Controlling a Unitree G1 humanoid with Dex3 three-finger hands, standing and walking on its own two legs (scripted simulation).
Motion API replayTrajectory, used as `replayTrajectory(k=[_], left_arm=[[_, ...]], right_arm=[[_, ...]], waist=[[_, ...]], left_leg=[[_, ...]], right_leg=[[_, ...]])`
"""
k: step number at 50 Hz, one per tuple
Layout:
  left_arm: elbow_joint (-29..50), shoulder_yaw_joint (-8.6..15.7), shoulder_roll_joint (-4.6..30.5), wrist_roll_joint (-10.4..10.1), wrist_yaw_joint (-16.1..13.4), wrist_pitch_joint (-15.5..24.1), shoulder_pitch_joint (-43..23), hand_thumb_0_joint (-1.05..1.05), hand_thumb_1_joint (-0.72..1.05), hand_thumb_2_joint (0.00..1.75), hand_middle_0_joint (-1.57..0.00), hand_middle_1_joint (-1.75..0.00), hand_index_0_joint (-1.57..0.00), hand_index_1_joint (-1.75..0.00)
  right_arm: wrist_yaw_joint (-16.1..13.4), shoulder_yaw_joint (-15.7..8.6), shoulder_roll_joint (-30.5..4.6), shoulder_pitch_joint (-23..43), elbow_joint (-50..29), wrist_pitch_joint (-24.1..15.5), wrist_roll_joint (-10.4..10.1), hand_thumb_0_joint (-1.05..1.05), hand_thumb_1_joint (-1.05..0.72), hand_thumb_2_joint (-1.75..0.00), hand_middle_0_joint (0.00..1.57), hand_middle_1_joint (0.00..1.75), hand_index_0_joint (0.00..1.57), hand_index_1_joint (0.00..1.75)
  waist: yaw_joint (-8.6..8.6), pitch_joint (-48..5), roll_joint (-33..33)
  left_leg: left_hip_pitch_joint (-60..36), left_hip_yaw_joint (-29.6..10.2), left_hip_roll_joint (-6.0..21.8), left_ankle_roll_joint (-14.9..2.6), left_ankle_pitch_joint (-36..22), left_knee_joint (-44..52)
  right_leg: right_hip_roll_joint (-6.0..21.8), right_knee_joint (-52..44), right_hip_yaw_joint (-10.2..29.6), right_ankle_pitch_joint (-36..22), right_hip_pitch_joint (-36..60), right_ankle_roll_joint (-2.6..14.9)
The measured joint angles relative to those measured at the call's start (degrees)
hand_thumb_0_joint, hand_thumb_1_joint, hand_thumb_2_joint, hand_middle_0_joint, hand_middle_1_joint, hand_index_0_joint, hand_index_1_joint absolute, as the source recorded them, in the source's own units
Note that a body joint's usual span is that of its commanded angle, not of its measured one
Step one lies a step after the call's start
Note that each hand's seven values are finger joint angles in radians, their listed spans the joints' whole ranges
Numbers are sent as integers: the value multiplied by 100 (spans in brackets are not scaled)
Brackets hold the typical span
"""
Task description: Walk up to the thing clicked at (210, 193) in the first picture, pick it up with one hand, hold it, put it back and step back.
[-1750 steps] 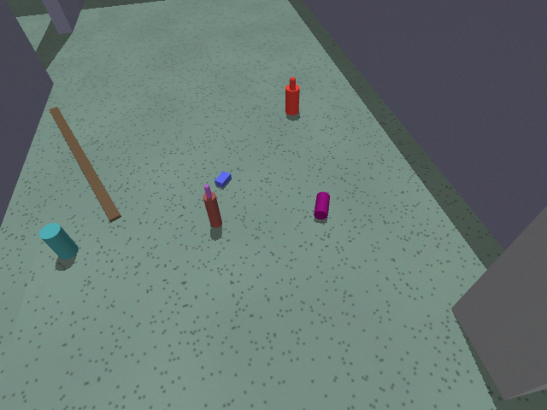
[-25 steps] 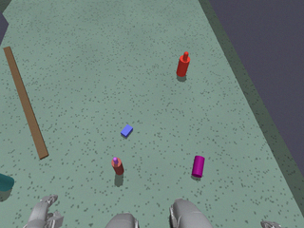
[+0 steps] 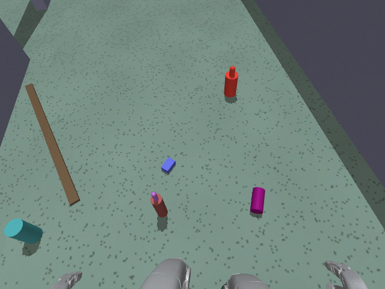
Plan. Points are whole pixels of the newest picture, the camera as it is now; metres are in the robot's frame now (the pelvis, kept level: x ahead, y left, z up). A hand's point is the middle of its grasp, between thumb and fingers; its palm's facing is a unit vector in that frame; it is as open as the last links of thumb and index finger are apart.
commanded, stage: step back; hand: left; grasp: from the side
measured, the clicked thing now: (158, 203) +0.49 +0.23 -0.63
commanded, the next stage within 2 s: none
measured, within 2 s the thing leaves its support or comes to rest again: neither
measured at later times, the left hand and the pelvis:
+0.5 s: hand out of the picture -0.06 +0.28 -0.15, palm faces +0.07 -0.93 -0.35, open 7.4 cm; pelvis -0.14 +0.01 +0.01, yaw +3 degrees
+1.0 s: hand out of the picture -0.21 +0.22 -0.13, palm faces +0.07 -0.90 -0.42, open 7.4 cm; pelvis -0.31 -0.05 -0.01, yaw +6 degrees
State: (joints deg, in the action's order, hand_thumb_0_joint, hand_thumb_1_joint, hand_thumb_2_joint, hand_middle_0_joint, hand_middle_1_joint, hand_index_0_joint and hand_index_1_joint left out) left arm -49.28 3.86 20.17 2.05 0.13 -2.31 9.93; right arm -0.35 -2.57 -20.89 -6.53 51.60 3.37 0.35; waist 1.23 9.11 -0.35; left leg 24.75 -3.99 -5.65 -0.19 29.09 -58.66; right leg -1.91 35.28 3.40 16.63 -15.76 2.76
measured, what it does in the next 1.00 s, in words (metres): walks backwards: left foot, then right foot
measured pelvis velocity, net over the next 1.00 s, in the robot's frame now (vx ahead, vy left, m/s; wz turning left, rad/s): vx -0.31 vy -0.05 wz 0.10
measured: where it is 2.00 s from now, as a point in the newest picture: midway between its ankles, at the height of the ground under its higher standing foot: outside the picture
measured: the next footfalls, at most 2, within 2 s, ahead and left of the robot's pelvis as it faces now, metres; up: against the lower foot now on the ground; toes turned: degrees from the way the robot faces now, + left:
left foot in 0.24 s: -0.06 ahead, +0.13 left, +0.00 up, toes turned +1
right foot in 0.66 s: -0.19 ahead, -0.15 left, +0.00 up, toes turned +4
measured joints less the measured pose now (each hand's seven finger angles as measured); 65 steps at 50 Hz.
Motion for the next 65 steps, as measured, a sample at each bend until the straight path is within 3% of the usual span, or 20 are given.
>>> replayTrajectory(k=[4,8,12,14,18,21,24,30,33,35,36,38,40,42,49,52,54,58,61,65], left_arm=[[193,17,-45,-2,-42,-11,-89,1,90,90,-20,-30,-21,-30],[471,-7,-82,12,-58,6,-245,1,90,90,-20,-30,-21,-30],[637,-38,-1,-25,-46,-60,-401,1,90,90,-20,-30,-21,-30],[600,-13,132,-51,-32,-133,-455,1,90,90,-20,-30,-21,-30],[315,9,94,-39,-28,-273,-298,1,90,90,-20,-30,-21,-30],[303,65,162,-106,-6,-241,-133,1,90,90,-20,-30,-21,-30],[302,144,259,-101,-15,-195,17,1,90,90,-20,-30,-21,-30],[157,161,363,-76,-36,-186,202,1,90,90,-20,-30,-20,-30],[60,131,325,-72,5,-125,241,1,91,90,-20,-30,-20,-30],[-74,105,110,-26,21,-77,153,1,91,90,-20,-30,-20,-30],[-71,74,25,4,54,-65,176,1,91,90,-20,-30,-20,-30],[10,22,-2,49,108,-72,302,1,90,90,-20,-30,-21,-30],[53,2,-26,55,92,-92,395,1,90,90,-20,-30,-21,-30],[77,13,-66,54,65,-113,376,1,90,90,-20,-30,-21,-30],[535,50,-20,61,-70,-37,-132,1,90,90,-20,-30,-21,-30],[692,22,67,4,-94,-58,-378,1,90,90,-20,-30,-21,-30],[673,26,195,-38,-92,-121,-516,1,90,90,-20,-30,-21,-30],[386,-14,86,-81,-90,-279,-419,1,90,90,-20,-30,-21,-30],[322,-19,93,-138,-62,-282,-263,1,90,90,-20,-30,-21,-30],[251,22,165,-112,-76,-179,-85,1,90,90,-20,-30,-21,-30]], right_arm=[[-33,35,-168,-169,-65,-84,-34,0,-91,-90,20,30,21,30],[-97,28,-316,-289,-66,-95,-22,0,-91,-90,20,30,21,30],[-77,14,-279,-389,-81,-149,49,1,-91,-90,20,30,21,30],[-52,10,-81,-342,-31,-163,122,1,-91,-90,20,30,21,30],[48,75,19,-499,-107,-182,230,1,-91,-90,20,30,21,30],[21,111,77,-529,-117,-186,250,1,-90,-90,20,30,21,30],[4,94,86,-421,-219,-217,211,1,-90,-90,20,30,21,30],[-22,47,-8,-16,-552,-243,173,1,-90,-90,20,30,21,30],[-9,24,-129,153,-659,-182,169,0,-90,-90,20,30,21,30],[-15,-42,-304,244,-609,-102,124,0,-90,-90,20,30,21,30],[-34,-74,-340,204,-558,-54,98,0,-90,-90,20,30,21,30],[-90,-92,-267,44,-414,31,74,0,-91,-90,20,30,21,30],[-69,-57,-233,-106,-299,61,42,1,-91,-90,20,30,21,30],[-66,-37,-257,-291,-271,16,16,1,-91,-90,20,30,21,30],[-122,12,-251,-698,-93,-54,68,1,-91,-90,20,30,21,30],[-88,26,-149,-746,-78,-98,114,1,-91,-90,20,30,21,30],[-64,27,46,-641,-22,-114,156,1,-91,-90,20,30,21,30],[29,75,74,-643,-122,-112,254,1,-91,-90,20,30,21,30],[-13,89,73,-581,-172,-106,280,1,-90,-90,20,30,21,30],[-19,50,15,-296,-327,-122,226,1,-90,-90,20,30,21,30]], waist=[[8,-79,-18],[-32,20,-98],[-133,147,15],[-55,298,432],[-237,75,262],[-147,-85,260],[-55,-98,313],[30,90,272],[58,119,145],[-48,250,-343],[-113,219,-483],[24,13,-311],[136,-123,-119],[67,-220,-101],[-97,-27,-148],[-170,118,-24],[-104,312,409],[-247,142,252],[-188,-57,219],[-62,-79,225]], left_leg=[[-55,-397,-153,107,-122,-516],[-461,-322,68,221,-19,309],[-1053,35,360,100,-580,2028],[-1195,253,151,-55,-867,2253],[-1035,73,411,-158,-1061,2275],[-977,85,559,-99,-1390,2635],[-819,156,619,-63,-1605,2751],[-383,364,783,8,-1807,2489],[-72,439,894,133,-1845,2178],[77,147,1113,108,-1864,1940],[170,-86,1029,56,-1503,1796],[396,-258,556,56,-451,940],[484,-333,152,46,-257,15],[476,-451,-78,56,-374,-528],[-437,-187,108,182,-54,489],[-982,107,305,76,-466,1855],[-1126,315,89,-97,-802,2156],[-965,189,346,-190,-1019,2155],[-868,195,496,-145,-1350,2477],[-609,287,612,-106,-1659,2601]], right_leg=[[73,-356,-64,-390,-212,-40],[89,-341,-245,-581,-473,-76],[201,31,-455,-589,-773,-169],[393,258,-245,-587,-854,-197],[-284,1901,221,1080,-1200,-219],[-593,3078,581,1043,-1303,-189],[-587,3407,749,955,-1098,-316],[-167,1998,478,1204,-314,-500],[64,541,169,802,208,-408],[-182,248,-117,572,358,-278],[-218,249,-241,516,341,-240],[-33,363,-137,461,138,-170],[143,212,22,273,51,-150],[231,-26,-30,45,-24,-170],[266,-7,-464,-333,-544,-131],[364,294,-658,-361,-824,-169],[578,513,-468,-393,-936,-199],[-90,2047,10,1278,-1228,-197],[-457,3222,422,1250,-1293,-173],[-369,3040,478,1203,-836,-348]])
